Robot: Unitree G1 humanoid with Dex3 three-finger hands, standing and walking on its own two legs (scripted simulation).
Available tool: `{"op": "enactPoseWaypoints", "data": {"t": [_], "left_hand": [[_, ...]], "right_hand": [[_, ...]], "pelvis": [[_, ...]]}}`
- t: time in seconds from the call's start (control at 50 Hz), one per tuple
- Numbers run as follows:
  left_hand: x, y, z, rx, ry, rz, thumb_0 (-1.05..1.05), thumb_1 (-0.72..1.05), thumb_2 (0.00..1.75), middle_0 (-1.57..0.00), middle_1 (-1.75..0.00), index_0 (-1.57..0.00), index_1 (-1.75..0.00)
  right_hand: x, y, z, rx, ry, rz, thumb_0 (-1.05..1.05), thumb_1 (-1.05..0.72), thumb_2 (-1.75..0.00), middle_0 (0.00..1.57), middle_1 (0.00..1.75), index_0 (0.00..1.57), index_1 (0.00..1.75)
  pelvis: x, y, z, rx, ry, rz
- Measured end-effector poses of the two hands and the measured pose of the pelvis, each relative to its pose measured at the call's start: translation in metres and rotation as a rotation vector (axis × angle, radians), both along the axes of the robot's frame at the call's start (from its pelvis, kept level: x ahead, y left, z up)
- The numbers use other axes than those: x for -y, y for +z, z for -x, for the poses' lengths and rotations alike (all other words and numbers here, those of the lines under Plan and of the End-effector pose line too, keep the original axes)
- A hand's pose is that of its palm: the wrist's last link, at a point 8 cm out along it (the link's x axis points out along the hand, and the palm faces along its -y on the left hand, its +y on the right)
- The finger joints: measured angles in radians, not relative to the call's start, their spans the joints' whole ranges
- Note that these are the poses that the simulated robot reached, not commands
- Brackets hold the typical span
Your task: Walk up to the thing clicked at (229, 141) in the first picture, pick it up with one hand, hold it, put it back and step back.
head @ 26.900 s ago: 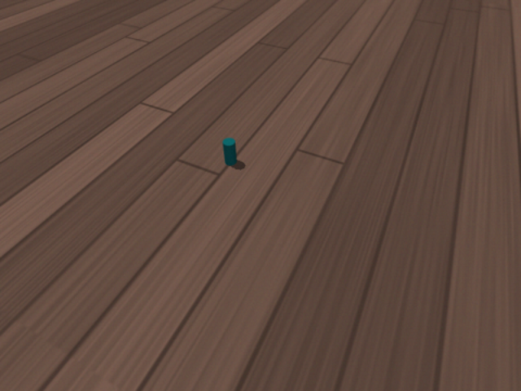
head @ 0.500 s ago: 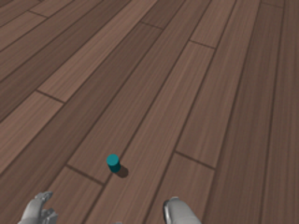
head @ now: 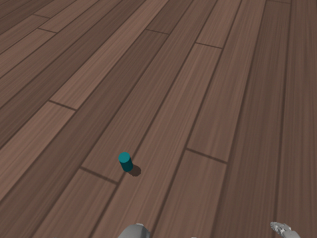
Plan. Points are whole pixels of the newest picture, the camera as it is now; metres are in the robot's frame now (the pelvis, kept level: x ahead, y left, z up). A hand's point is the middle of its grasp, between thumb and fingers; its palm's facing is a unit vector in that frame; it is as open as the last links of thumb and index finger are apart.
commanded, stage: walk up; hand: left
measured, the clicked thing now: (126, 162) +0.61 +0.23 -0.69
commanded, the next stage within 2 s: stand in 1.40 s
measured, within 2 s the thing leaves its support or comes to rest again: neither
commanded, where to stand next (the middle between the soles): +0.28 +0.02 m, yaw +3 degrees
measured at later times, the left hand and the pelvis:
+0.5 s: hand out of the picture -0.09 +0.24 -0.15, palm faces +0.01 -0.92 -0.38, open 7.4 cm; pelvis -0.12 -0.03 +0.00, yaw +0 degrees
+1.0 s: hand out of the picture -0.02 +0.24 -0.14, palm faces +0.04 -0.93 -0.37, open 7.4 cm; pelvis -0.10 -0.02 +0.00, yaw +2 degrees
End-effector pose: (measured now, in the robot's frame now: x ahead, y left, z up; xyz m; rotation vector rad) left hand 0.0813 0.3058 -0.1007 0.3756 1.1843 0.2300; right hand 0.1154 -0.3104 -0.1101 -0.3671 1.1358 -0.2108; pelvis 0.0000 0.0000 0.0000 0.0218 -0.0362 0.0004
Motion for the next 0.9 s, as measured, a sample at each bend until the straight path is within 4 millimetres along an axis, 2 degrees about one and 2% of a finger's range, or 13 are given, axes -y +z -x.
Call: {"op": "enactPoseWaypoints", "data": {"t": [0.08, 0.14, 0.22, 0.28, 0.36, 0.46, 0.54, 0.62, 0.74, 0.9], "left_hand": [[-0.003, 0.002, 0.014, 0.055, -0.003, -0.008, 0.01, 0.9, 0.9, -0.2, -0.3, -0.2, -0.3], [-0.009, -0.007, 0.026, 0.104, -0.002, 0.006, 0.01, 0.9, 0.9, -0.2, -0.3, -0.2, -0.3], [-0.008, -0.013, 0.056, 0.083, 0.022, 0.026, 0.0, 0.91, 0.9, -0.2, -0.3, -0.2, -0.3], [-0.004, -0.013, 0.083, 0.052, 0.039, 0.045, 0.0, 0.91, 0.9, -0.2, -0.3, -0.2, -0.3], [0.004, -0.013, 0.121, -0.004, 0.033, 0.051, 0.0, 0.91, 0.9, -0.2, -0.3, -0.2, -0.3], [0.018, -0.012, 0.163, -0.049, 0.04, 0.024, 0.01, 0.91, 0.9, -0.2, -0.3, -0.2, -0.3], [0.026, -0.003, 0.183, -0.05, 0.067, 0.024, 0.01, 0.91, 0.9, -0.2, -0.3, -0.2, -0.3], [0.023, 0.0, 0.185, -0.033, 0.083, 0.029, 0.01, 0.9, 0.9, -0.2, -0.3, -0.2, -0.3], [0.012, -0.007, 0.167, -0.018, 0.078, 0.036, 0.01, 0.9, 0.9, -0.2, -0.3, -0.2, -0.3], [0.021, -0.001, 0.13, 0.051, 0.033, 0.032, 0.01, 0.91, 0.9, -0.2, -0.3, -0.2, -0.3]], "right_hand": [[0.0, 0.003, 0.026, -0.002, 0.037, 0.022, 0.0, -0.9, -0.89, 0.2, 0.3, 0.2, 0.3], [-0.002, -0.001, 0.05, -0.012, 0.062, 0.048, 0.0, -0.9, -0.89, 0.2, 0.3, 0.2, 0.3], [-0.008, 0.006, 0.086, -0.033, 0.067, 0.037, 0.0, -0.9, -0.89, 0.2, 0.3, 0.2, 0.3], [-0.005, 0.014, 0.107, -0.025, 0.062, 0.037, 0.0, -0.9, -0.89, 0.2, 0.3, 0.2, 0.3], [0.008, 0.017, 0.123, 0.009, 0.048, 0.034, 0.0, -0.89, -0.89, 0.21, 0.3, 0.21, 0.3], [0.031, 0.008, 0.141, 0.028, 0.022, 0.023, 0.0, -0.9, -0.89, 0.2, 0.3, 0.2, 0.3], [0.037, 0.006, 0.155, -0.008, 0.009, 0.005, 0.0, -0.9, -0.89, 0.2, 0.3, 0.2, 0.3], [0.032, 0.004, 0.165, -0.051, 0.024, -0.004, 0.0, -0.9, -0.89, 0.2, 0.3, 0.2, 0.3], [0.012, 0.002, 0.169, -0.054, 0.02, -0.024, 0.0, -0.9, -0.89, 0.2, 0.3, 0.2, 0.3], [0.007, -0.001, 0.149, -0.027, 0.012, -0.063, 0.0, -0.9, -0.89, 0.2, 0.3, 0.2, 0.3]], "pelvis": [[-0.001, -0.002, 0.026, -0.01, 0.025, -0.001], [-0.004, -0.011, 0.049, 0.001, 0.053, 0.003], [-0.001, -0.007, 0.074, 0.021, 0.047, 0.003], [0.005, -0.001, 0.088, 0.017, 0.036, 0.02], [0.014, 0.0, 0.103, 0.01, 0.013, 0.026], [0.029, -0.005, 0.117, 0.021, -0.002, 0.051], [0.03, 0.002, 0.121, 0.017, 0.003, 0.03], [0.025, 0.004, 0.121, 0.008, 0.028, 0.026], [0.019, 0.003, 0.118, 0.012, 0.03, 0.004], [0.027, 0.004, 0.108, 0.016, 0.03, 0.034]]}}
